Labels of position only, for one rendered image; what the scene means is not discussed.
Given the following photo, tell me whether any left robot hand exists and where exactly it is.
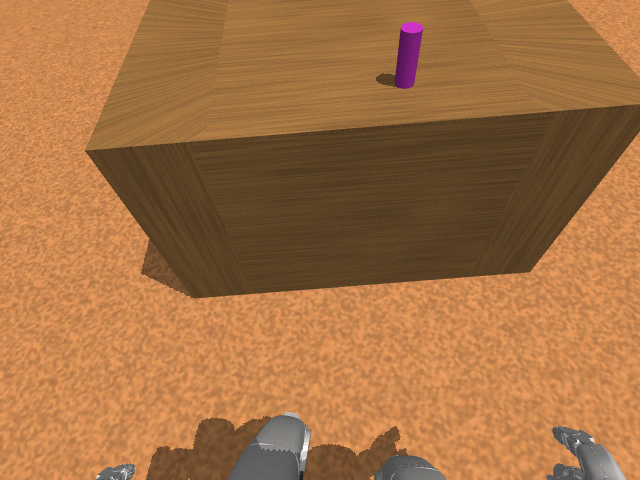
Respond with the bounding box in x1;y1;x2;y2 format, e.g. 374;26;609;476
96;464;135;480

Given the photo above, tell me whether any can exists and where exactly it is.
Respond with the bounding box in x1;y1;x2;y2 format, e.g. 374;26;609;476
395;22;423;89

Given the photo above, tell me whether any right robot hand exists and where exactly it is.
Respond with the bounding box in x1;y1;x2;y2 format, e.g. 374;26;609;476
546;426;626;480

